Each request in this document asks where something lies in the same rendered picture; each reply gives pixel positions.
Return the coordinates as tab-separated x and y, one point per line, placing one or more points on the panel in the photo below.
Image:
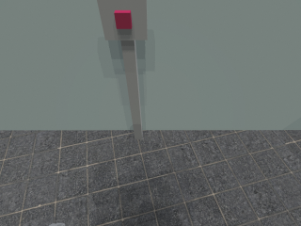
127	37

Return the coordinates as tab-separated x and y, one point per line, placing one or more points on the button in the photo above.
123	19

